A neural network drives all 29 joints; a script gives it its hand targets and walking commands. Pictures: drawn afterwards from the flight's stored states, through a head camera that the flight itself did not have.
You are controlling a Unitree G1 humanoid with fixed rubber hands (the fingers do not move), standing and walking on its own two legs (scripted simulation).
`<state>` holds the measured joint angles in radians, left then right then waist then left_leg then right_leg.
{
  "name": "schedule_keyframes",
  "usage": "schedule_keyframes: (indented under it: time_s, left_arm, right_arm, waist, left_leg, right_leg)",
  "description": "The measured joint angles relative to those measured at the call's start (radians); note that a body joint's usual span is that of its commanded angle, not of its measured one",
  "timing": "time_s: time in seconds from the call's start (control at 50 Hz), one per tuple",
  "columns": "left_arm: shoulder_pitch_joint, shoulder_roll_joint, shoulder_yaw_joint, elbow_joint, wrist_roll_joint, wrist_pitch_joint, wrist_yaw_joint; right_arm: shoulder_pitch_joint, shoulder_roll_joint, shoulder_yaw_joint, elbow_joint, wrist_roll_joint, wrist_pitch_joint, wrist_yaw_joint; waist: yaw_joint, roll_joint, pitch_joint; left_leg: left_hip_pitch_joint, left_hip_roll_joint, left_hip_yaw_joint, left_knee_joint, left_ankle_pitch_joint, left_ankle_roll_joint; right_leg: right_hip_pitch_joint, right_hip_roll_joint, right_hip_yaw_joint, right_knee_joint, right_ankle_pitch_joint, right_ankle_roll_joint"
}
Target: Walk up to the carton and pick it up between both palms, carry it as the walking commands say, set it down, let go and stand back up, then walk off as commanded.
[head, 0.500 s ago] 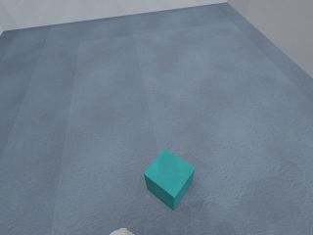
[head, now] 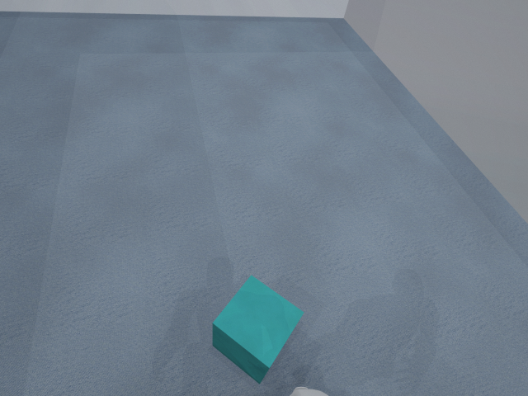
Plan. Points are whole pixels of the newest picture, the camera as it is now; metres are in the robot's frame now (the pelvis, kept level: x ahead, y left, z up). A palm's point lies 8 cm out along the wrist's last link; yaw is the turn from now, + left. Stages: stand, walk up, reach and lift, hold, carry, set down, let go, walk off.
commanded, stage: walk up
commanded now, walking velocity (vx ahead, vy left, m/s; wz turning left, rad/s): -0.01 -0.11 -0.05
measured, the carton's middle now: (255, 330) +0.42 -0.08 -0.66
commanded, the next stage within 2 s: none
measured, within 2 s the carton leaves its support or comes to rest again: neither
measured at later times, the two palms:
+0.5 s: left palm out of the picture +0.08 +0.13 -0.13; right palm out of the picture +0.00 -0.32 -0.16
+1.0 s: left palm out of the picture -0.01 +0.35 -0.11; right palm out of the picture +0.07 -0.22 -0.14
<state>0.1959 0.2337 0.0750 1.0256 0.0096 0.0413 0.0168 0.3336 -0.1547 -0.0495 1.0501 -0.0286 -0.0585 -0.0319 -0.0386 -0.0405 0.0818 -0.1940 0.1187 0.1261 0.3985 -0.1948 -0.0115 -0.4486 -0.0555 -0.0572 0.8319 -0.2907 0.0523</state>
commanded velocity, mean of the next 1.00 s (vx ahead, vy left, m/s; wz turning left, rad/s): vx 0.02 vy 0.10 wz -0.22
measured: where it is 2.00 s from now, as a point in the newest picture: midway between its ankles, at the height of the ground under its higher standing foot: outside the picture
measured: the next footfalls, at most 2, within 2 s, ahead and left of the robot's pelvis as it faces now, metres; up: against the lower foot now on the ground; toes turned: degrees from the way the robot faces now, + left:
right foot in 0.18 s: +0.07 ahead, -0.17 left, +0.00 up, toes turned -6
left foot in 0.54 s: +0.03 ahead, +0.05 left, +0.00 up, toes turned +0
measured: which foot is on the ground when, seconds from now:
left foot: down 0.00-0.18, up 0.20-0.52, down 0.54-0.62, up 0.64-1.00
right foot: up 0.00-0.16, down 0.18-1.00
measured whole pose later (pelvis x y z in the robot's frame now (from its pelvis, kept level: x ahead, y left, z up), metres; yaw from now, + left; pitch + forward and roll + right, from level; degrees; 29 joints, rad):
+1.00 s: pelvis +0.01 +0.04 -0.01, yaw -14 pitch +4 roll +4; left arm 0.43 0.30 0.12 1.02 0.04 0.04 0.04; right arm 0.14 -0.25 -0.01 0.84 -0.04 0.07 0.03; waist 0.09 -0.03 0.04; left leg -0.41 0.03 0.01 0.63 -0.32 -0.09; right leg -0.39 -0.13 0.22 0.40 -0.12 0.12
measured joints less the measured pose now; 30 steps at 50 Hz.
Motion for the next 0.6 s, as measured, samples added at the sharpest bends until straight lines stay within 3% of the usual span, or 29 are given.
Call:
schedule_keyframes:
  time_s: [0.1, 0.16, 0.18, 0.24, 0.34, 0.48, 0.54, 0.6]
  left_arm:
    - [-0.044, -0.001, 0.001, -0.029, 0.006, 0.031, -0.014]
    - [-0.054, -0.008, -0.003, -0.046, 0.006, 0.014, -0.016]
    - [-0.05, -0.009, -0.006, -0.05, 0.009, -0.004, -0.013]
    - [-0.038, -0.047, -0.032, -0.046, 0.014, -0.045, -0.009]
    - [-0.014, -0.091, -0.067, -0.041, 0.004, -0.067, -0.001]
    - [0.008, -0.105, -0.077, -0.013, -0.002, -0.069, 0.013]
    - [0.017, -0.099, -0.072, 0.004, -0.006, -0.061, 0.015]
    - [0.023, -0.083, -0.065, 0.026, -0.013, -0.056, 0.011]
  right_arm:
    - [-0.014, -0.025, -0.019, -0.023, -0.005, 0.038, -0.011]
    - [-0.027, -0.052, -0.033, -0.025, -0.005, 0.059, -0.009]
    - [-0.027, -0.059, -0.032, -0.024, -0.001, 0.065, -0.005]
    - [-0.051, -0.075, -0.023, -0.005, 0.013, 0.096, -0.006]
    - [-0.07, -0.06, -0.007, 0.026, 0.016, 0.109, 0.011]
    - [-0.068, -0.038, 0.005, 0.053, 0.017, 0.106, 0.002]
    - [-0.059, -0.033, 0.015, 0.059, 0.018, 0.091, -0.003]
    - [-0.05, -0.012, 0.027, 0.071, 0.016, 0.074, -0.002]
  waist:
    - [-0.015, 0.025, -0.006]
    - [-0.019, 0.05, -0.021]
    - [-0.015, 0.052, -0.028]
    - [0.0, 0.092, -0.032]
    - [0.016, 0.097, -0.046]
    - [0.023, 0.093, -0.064]
    - [0.025, 0.096, -0.066]
    - [0.038, 0.059, -0.061]
  left_leg:
    - [-0.022, 0.015, 0.012, 0.04, -0.024, -0.027]
    - [-0.043, 0.03, 0.009, 0.087, -0.048, -0.057]
    - [-0.057, 0.03, 0.009, 0.123, -0.069, -0.056]
    - [-0.095, -0.008, -0.07, 0.238, -0.244, -0.026]
    - [-0.105, -0.069, -0.113, 0.308, -0.214, -0.006]
    - [-0.029, -0.085, -0.121, 0.186, -0.171, -0.02]
    - [0.04, -0.073, -0.121, 0.03, -0.057, -0.017]
    - [0.066, -0.079, -0.114, -0.002, -0.056, -0.019]
  right_leg:
    - [0.029, 0.008, -0.025, -0.067, -0.041, 0.002]
    - [0.122, 0.013, -0.026, -0.245, 0.017, -0.015]
    - [0.16, 0.011, -0.02, -0.32, 0.061, -0.034]
    - [0.176, 0.025, -0.024, -0.332, 0.061, -0.077]
    - [0.244, 0.028, -0.027, -0.45, 0.111, -0.092]
    - [0.254, 0.065, -0.04, -0.463, 0.114, -0.113]
    - [0.246, 0.089, -0.053, -0.438, 0.1, -0.115]
    - [0.26, 0.084, -0.047, -0.445, 0.104, -0.114]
